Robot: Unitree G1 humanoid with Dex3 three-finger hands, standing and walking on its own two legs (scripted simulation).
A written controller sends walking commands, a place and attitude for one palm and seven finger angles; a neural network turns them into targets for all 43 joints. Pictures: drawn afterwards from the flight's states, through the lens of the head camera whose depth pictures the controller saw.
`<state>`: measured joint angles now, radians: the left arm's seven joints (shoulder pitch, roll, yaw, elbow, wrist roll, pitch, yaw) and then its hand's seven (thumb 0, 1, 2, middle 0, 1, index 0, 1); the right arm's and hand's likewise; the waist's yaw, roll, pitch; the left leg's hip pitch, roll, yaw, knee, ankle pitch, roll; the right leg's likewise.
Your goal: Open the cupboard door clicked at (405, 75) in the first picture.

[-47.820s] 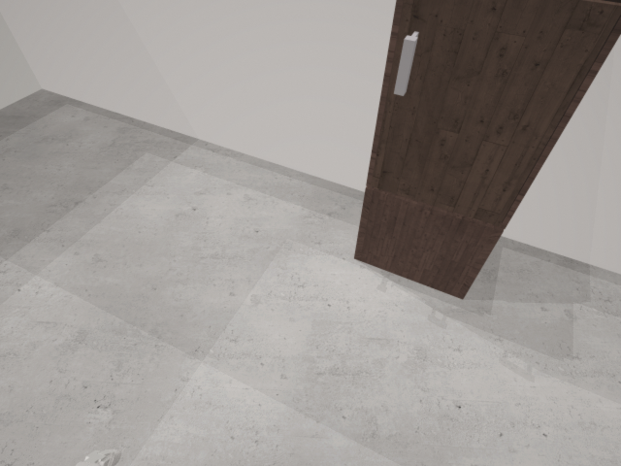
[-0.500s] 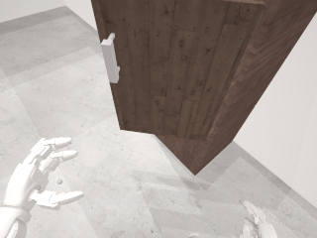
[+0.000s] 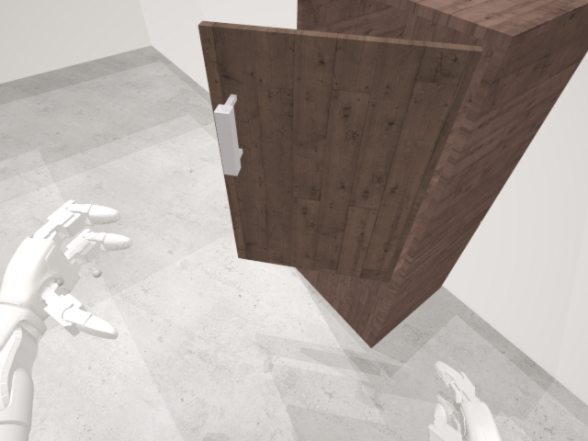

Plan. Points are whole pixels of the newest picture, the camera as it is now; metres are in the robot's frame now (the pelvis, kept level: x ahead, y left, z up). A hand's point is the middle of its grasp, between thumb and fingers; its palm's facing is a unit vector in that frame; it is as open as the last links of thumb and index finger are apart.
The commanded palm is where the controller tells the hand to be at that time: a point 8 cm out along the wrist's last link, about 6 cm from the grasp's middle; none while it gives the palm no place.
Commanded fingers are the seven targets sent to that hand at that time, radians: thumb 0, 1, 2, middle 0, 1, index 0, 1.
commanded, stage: raise the hand with hooked fingers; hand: left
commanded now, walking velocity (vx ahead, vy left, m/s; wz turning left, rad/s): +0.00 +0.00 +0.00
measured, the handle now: (232, 135) +0.58 +0.17 +0.10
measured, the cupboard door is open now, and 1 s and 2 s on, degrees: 41 41 41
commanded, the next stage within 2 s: move the hooked fingers beside the handle in 0.62 s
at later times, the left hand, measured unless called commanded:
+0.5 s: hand (112, 253) +0.30 +0.26 +0.12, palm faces -0.02 -1.00 -0.05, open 14.0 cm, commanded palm +0.27 +0.30 +0.13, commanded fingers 0.00 -0.50 0.30 -0.30 -1.20 -0.30 -1.20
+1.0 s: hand (129, 227) +0.34 +0.25 +0.13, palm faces -0.05 -1.00 -0.04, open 14.0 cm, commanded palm +0.32 +0.30 +0.12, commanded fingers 0.00 -0.50 0.30 -0.30 -1.20 -0.30 -1.20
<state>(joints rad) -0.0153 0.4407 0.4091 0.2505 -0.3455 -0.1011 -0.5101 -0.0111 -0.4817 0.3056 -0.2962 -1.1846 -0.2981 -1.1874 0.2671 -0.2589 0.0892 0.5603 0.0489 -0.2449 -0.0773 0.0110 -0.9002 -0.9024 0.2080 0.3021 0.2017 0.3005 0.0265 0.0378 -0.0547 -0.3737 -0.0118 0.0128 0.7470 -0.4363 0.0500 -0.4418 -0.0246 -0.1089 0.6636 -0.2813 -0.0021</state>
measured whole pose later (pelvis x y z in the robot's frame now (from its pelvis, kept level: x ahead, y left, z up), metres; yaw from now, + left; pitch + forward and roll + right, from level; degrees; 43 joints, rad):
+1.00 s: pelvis +0.00 -0.02 +0.01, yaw +0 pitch +5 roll -1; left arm -0.33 0.50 0.42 0.59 -0.30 -0.12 -0.55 -0.01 -0.50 0.30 -0.30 -1.20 -0.30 -1.20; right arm 0.28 -0.30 0.07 0.60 0.06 -0.21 -0.11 0.01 -0.90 -0.90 0.21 0.30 0.20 0.30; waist 0.00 0.03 -0.03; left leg -0.37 0.00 0.01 0.68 -0.39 0.02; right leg -0.45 -0.01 -0.11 0.63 -0.26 -0.03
